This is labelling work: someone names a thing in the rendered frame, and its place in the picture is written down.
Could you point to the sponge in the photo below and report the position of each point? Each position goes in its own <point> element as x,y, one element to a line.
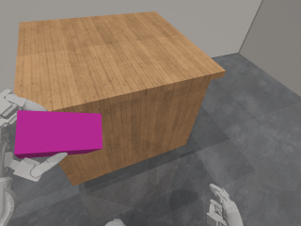
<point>46,133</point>

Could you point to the robot left hand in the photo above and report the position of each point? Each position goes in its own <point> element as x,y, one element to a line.
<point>28,168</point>

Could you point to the robot right hand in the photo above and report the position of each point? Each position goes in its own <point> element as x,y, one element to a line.
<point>226,214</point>

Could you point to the robot left forearm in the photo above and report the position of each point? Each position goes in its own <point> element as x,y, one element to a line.
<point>8,201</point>

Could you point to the table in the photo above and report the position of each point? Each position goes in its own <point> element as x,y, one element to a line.
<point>138,71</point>

